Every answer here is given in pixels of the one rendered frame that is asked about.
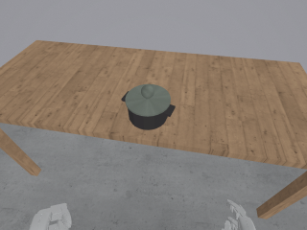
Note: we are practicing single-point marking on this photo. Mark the pot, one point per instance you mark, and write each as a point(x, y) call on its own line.
point(149, 122)

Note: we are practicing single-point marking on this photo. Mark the knob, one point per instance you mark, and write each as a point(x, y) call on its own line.
point(147, 91)

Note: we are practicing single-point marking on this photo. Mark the right robot hand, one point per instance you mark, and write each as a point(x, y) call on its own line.
point(243, 222)

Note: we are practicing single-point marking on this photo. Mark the left robot hand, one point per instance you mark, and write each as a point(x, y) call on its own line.
point(59, 212)

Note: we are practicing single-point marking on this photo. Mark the table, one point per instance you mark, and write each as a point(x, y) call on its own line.
point(244, 108)

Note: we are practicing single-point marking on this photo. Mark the lid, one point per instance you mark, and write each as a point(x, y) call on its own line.
point(148, 107)

